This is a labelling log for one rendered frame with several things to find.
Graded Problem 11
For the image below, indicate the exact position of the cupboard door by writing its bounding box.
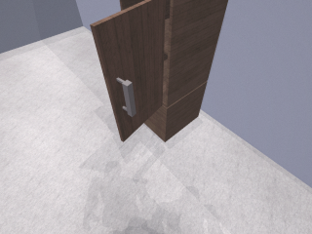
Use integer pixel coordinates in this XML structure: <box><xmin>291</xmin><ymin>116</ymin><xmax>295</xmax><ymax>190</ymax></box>
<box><xmin>90</xmin><ymin>0</ymin><xmax>166</xmax><ymax>142</ymax></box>

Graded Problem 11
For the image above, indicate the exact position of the handle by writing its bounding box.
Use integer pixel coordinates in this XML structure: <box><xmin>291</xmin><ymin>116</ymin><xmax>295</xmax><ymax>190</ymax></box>
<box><xmin>116</xmin><ymin>77</ymin><xmax>137</xmax><ymax>117</ymax></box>

